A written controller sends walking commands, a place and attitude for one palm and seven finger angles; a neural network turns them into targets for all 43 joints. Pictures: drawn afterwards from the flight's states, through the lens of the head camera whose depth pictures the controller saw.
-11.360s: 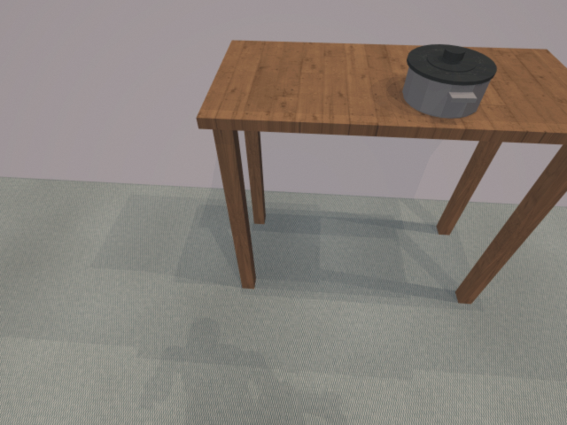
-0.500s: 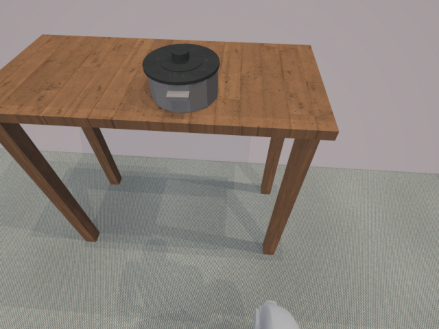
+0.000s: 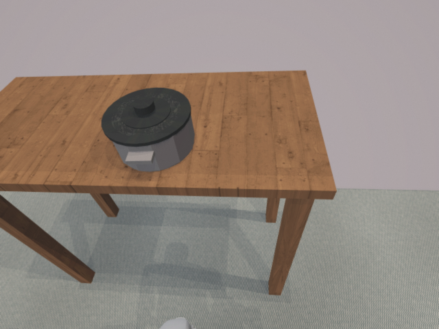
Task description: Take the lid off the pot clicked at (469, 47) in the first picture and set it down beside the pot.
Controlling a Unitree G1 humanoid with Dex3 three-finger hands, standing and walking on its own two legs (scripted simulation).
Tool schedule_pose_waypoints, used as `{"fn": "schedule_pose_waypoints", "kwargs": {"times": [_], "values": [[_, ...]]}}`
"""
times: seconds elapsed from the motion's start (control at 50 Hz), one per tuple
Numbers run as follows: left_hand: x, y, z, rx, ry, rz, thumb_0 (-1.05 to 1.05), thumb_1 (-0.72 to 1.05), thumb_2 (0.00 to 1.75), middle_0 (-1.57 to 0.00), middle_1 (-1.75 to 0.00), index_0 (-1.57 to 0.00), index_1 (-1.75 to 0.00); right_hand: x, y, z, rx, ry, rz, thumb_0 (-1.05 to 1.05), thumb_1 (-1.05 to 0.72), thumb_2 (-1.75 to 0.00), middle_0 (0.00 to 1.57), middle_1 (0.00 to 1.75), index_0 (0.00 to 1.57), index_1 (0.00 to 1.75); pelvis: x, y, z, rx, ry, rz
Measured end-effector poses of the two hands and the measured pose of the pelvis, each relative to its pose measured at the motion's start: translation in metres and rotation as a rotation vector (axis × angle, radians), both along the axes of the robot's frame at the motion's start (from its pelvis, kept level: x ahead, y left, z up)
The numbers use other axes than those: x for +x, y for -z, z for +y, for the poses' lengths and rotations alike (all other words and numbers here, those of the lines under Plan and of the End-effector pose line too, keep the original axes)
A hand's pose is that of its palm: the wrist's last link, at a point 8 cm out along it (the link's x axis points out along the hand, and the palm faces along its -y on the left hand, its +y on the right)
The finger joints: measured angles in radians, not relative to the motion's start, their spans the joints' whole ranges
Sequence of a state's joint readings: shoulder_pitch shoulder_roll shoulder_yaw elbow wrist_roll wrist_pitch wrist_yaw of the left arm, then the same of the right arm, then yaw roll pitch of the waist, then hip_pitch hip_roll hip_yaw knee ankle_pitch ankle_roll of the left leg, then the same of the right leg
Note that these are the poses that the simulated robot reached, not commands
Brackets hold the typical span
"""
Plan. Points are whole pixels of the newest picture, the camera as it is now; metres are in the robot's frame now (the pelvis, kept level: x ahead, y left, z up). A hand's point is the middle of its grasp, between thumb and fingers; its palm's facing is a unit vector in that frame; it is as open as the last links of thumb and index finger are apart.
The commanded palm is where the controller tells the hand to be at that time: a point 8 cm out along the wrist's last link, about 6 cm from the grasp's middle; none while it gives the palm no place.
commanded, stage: come to a stop and stand still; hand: left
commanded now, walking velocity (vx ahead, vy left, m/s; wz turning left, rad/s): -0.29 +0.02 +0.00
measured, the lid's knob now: (144, 105) +0.51 +0.20 +0.15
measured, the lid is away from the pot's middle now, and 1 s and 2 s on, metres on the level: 0.01 0.01 0.01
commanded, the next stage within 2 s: look again from close up in 1.16 s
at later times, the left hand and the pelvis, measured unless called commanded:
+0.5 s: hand out of the picture +0.04 +0.18 -0.18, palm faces +0.04 -0.94 -0.33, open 7.4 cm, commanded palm none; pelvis -0.01 -0.03 -0.03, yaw -2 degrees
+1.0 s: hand out of the picture -0.02 +0.12 -0.18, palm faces +0.02 -0.97 -0.24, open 7.3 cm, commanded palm none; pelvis -0.06 -0.07 -0.01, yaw +0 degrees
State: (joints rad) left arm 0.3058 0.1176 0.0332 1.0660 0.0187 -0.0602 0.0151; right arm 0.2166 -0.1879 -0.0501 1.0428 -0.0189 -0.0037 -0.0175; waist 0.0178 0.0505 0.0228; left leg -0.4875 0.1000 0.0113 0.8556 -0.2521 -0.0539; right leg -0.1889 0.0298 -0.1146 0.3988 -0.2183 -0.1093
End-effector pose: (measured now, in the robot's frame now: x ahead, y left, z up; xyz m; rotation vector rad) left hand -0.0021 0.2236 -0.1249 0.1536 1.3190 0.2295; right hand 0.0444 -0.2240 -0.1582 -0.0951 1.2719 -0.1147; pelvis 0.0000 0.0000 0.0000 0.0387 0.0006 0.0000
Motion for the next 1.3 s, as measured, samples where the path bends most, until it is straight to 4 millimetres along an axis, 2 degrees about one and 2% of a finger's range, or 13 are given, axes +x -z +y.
{"fn": "schedule_pose_waypoints", "kwargs": {"times": [0.16, 0.24, 0.3, 0.4, 0.48, 0.56, 0.64, 0.74, 0.82, 0.98, 1.1, 1.18, 1.3], "values": [[-0.008, 0.024, -0.007, -0.068, -0.056, 0.115, 0.01, 0.91, 0.9, -0.2, -0.3, -0.2, -0.3, 0.067, 0.0, 0.022, -0.018, -0.035, -0.056, 0.0, -0.92, -0.9, 0.2, 0.3, 0.2, 0.3, 0.03, 0.011, 0.015, -0.019, 0.01, -0.008], [0.0, 0.033, 0.0, -0.065, -0.049, 0.128, 0.01, 0.91, 0.9, -0.2, -0.3, -0.2, -0.3, 0.075, -0.004, 0.031, -0.027, -0.04, -0.073, 0.0, -0.91, -0.9, 0.2, 0.3, 0.2, 0.3, 0.028, 0.014, 0.015, -0.001, 0.019, -0.018], [0.01, 0.031, 0.007, -0.04, -0.033, 0.111, 0.01, 0.91, 0.9, -0.2, -0.3, -0.2, -0.3, 0.07, -0.006, 0.024, -0.042, -0.022, -0.081, -0.01, -0.92, -0.9, 0.2, 0.3, 0.21, 0.3, 0.021, 0.013, 0.01, -0.006, 0.019, -0.019], [0.029, 0.021, 0.014, 0.028, -0.002, 0.031, 0.01, 0.91, 0.9, -0.2, -0.3, -0.2, -0.3, 0.051, 0.001, -0.004, -0.046, -0.015, -0.063, -0.01, -0.92, -0.9, 0.21, 0.3, 0.21, 0.3, 0.004, 0.015, -0.008, -0.009, 0.024, -0.019], [0.033, 0.019, 0.007, 0.094, 0.048, -0.045, 0.01, 0.91, 0.9, -0.2, -0.3, -0.2, -0.3, 0.034, 0.016, -0.037, -0.034, 0.015, -0.079, 0.0, -0.91, -0.9, 0.21, 0.3, 0.21, 0.3, -0.009, 0.027, -0.029, -0.006, 0.04, -0.033], [0.03, 0.012, -0.008, 0.103, 0.084, -0.087, 0.01, 0.91, 0.9, -0.2, -0.3, -0.2, -0.3, 0.013, 0.013, -0.063, -0.053, 0.044, -0.094, 0.0, -0.91, -0.9, 0.2, 0.3, 0.21, 0.3, -0.019, 0.026, -0.037, -0.016, 0.015, -0.057], [0.03, 0.012, -0.021, 0.082, 0.107, -0.129, 0.01, 0.91, 0.9, -0.2, -0.3, -0.2, -0.3, -0.015, 0.003, -0.075, -0.072, 0.059, -0.096, 0.0, -0.91, -0.9, 0.2, 0.3, 0.2, 0.3, -0.031, 0.023, -0.044, -0.009, 0.008, -0.061], [0.032, 0.023, -0.033, 0.033, 0.112, -0.167, 0.01, 0.9, 0.9, -0.2, -0.3, -0.21, -0.3, -0.058, 0.001, -0.077, -0.095, 0.045, -0.052, 0.0, -0.91, -0.9, 0.2, 0.3, 0.2, 0.3, -0.046, 0.026, -0.05, -0.015, 0.001, -0.055], [0.02, 0.02, -0.05, 0.0, 0.124, -0.155, 0.01, 0.91, 0.9, -0.2, -0.3, -0.2, -0.3, -0.091, 0.001, -0.072, -0.067, 0.043, 0.02, 0.0, -0.91, -0.9, 0.2, 0.3, 0.2, 0.3, -0.055, 0.02, -0.057, -0.011, 0.017, -0.051], [-0.024, 0.018, -0.059, -0.001, 0.08, -0.071, 0.01, 0.92, 0.9, -0.21, -0.3, -0.21, -0.3, -0.124, 0.001, -0.065, -0.017, 0.053, 0.101, 0.0, -0.91, -0.9, 0.2, 0.3, 0.2, 0.3, -0.063, 0.012, -0.069, -0.014, 0.001, -0.03], [-0.039, 0.024, -0.058, -0.016, 0.057, -0.026, 0.01, 0.91, 0.9, -0.2, -0.3, -0.2, -0.3, -0.153, -0.003, -0.059, -0.024, 0.062, 0.166, 0.0, -0.91, -0.9, 0.2, 0.3, 0.2, 0.3, -0.066, 0.011, -0.069, -0.022, -0.002, -0.011], [-0.046, 0.023, -0.063, -0.027, 0.048, -0.017, 0.01, 0.91, 0.9, -0.2, -0.3, -0.2, -0.3, -0.163, -0.002, -0.057, -0.019, 0.058, 0.211, 0.0, -0.91, -0.9, 0.2, 0.3, 0.2, 0.3, -0.065, 0.011, -0.069, -0.021, 0.003, -0.008], [-0.057, 0.026, -0.071, -0.049, 0.029, 0.019, 0.01, 0.91, 0.9, -0.2, -0.3, -0.2, -0.3, -0.151, -0.002, -0.054, -0.016, 0.056, 0.195, 0.0, -0.91, -0.9, 0.2, 0.3, 0.2, 0.3, -0.059, 0.01, -0.068, -0.027, 0.001, -0.009]]}}
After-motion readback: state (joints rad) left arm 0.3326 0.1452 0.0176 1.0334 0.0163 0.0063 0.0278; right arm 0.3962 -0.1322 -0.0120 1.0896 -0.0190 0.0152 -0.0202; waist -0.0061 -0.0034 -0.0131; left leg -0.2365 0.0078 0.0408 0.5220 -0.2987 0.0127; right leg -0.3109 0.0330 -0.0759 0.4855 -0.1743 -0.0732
